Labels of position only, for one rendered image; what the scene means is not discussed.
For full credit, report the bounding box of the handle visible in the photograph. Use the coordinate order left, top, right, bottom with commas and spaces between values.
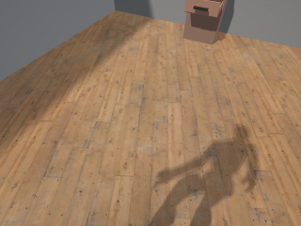
193, 6, 208, 11
196, 14, 209, 19

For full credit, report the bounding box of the drawer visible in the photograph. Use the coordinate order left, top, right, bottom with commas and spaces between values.
184, 0, 224, 18

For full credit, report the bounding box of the cabinet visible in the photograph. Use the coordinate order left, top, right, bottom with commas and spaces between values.
182, 0, 228, 45

